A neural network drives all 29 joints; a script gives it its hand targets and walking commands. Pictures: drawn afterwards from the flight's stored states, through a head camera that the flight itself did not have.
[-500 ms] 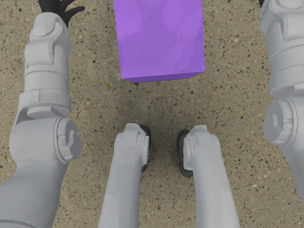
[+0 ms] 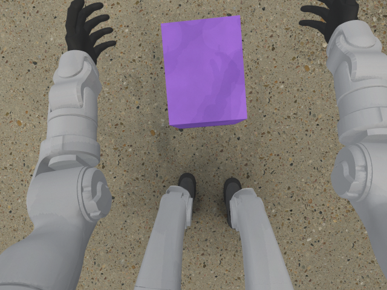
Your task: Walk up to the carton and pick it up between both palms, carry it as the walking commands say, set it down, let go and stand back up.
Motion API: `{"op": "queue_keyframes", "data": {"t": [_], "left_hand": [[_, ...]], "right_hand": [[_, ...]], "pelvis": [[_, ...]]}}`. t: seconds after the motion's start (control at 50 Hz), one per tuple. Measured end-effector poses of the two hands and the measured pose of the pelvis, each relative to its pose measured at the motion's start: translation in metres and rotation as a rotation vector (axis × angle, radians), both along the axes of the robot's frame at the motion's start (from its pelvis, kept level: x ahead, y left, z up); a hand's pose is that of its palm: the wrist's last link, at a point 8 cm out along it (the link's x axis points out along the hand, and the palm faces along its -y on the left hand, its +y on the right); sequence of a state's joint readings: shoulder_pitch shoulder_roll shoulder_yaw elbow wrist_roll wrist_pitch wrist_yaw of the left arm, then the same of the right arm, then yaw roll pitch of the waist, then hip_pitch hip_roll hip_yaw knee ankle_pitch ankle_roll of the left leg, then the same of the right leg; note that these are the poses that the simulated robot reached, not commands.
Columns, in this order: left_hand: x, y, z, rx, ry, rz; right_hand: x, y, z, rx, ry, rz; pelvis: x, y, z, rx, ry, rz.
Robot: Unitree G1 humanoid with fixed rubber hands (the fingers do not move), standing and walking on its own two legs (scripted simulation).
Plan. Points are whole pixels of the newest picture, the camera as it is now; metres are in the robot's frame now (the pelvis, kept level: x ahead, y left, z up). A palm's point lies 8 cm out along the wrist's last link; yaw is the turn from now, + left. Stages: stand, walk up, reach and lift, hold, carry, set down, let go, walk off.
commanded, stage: set down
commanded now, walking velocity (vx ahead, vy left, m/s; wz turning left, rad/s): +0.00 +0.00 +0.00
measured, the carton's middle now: (204, 82) +0.56 +0.02 -0.50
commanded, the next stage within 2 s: let go in 0.12 s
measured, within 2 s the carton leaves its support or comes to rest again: neither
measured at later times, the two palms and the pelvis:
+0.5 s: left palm (64, 99) +0.42 +0.24 -0.04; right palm (358, 81) +0.45 -0.20 -0.05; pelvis +0.04 +0.00 +0.08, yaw +0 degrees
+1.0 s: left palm (13, 237) +0.25 +0.24 +0.06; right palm out of the picture +0.28 -0.22 +0.06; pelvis +0.09 +0.00 +0.13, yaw +1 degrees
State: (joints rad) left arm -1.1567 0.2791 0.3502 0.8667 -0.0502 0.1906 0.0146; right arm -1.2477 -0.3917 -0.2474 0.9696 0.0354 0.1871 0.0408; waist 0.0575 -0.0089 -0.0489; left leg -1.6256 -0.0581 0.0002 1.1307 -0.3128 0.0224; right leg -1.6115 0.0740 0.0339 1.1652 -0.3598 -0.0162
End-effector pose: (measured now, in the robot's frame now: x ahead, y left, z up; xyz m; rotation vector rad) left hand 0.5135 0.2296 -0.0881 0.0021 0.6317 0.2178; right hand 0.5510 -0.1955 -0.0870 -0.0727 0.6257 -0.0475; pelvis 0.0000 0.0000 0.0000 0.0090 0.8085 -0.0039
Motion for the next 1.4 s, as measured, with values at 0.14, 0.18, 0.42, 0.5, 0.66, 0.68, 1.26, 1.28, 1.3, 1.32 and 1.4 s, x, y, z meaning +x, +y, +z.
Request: {"op": "queue_keyframes", "data": {"t": [0.14,0.18,0.42,0.5,0.66,0.68,1.26,1.28,1.3,1.32,1.4], "left_hand": [[0.000,-0.001,0.022,0.009,0.012,-0.006],[0.000,-0.003,0.024,0.012,0.016,-0.011],[-0.054,-0.001,0.029,0.092,0.105,-0.133],[-0.090,0.006,0.047,0.098,0.136,-0.156],[-0.149,0.016,0.090,0.093,0.154,-0.166],[-0.157,0.015,0.095,0.091,0.155,-0.165],[-0.268,-0.002,0.156,0.088,0.186,-0.178],[-0.267,-0.003,0.156,0.088,0.186,-0.178],[-0.267,-0.003,0.157,0.088,0.185,-0.178],[-0.267,-0.003,0.157,0.087,0.185,-0.177],[-0.268,-0.003,0.158,0.089,0.190,-0.172]], "right_hand": [[0.000,-0.001,0.021,-0.005,0.020,0.004],[0.000,0.000,0.023,-0.009,0.025,0.006],[-0.063,-0.003,0.027,-0.115,0.079,-0.003],[-0.102,-0.007,0.042,-0.121,0.113,-0.002],[-0.151,-0.017,0.088,-0.110,0.120,0.005],[-0.156,-0.018,0.093,-0.110,0.119,0.008],[-0.302,-0.041,0.156,-0.098,0.174,0.013],[-0.301,-0.041,0.156,-0.098,0.174,0.012],[-0.301,-0.041,0.156,-0.098,0.173,0.012],[-0.300,-0.041,0.157,-0.097,0.172,0.011],[-0.299,-0.039,0.157,-0.095,0.167,0.005]], "pelvis": [[0.007,0.000,0.025,0.001,-0.020,-0.003],[0.008,0.000,0.030,0.001,-0.023,-0.003],[0.028,-0.001,0.060,-0.008,-0.090,0.002],[0.036,0.000,0.075,-0.012,-0.156,0.005],[0.051,0.001,0.098,-0.013,-0.325,0.014],[0.053,0.001,0.101,-0.013,-0.348,0.016],[0.091,-0.005,0.136,0.002,-0.887,0.008],[0.091,-0.005,0.136,0.002,-0.893,0.008],[0.091,-0.005,0.136,0.002,-0.898,0.008],[0.091,-0.005,0.136,0.002,-0.903,0.008],[0.090,-0.005,0.136,0.001,-0.917,0.009]]}}
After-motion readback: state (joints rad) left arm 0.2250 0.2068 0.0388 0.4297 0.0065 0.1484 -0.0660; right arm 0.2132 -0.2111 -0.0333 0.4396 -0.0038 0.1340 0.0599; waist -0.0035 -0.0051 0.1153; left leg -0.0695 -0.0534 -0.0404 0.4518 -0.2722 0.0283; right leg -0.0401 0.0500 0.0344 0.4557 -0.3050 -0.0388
